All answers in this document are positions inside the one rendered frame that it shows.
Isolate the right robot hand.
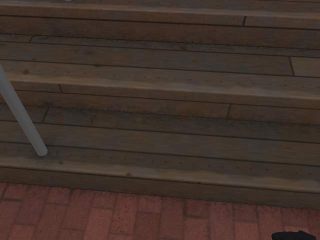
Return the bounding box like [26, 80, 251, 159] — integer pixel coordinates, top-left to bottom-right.
[271, 230, 317, 240]

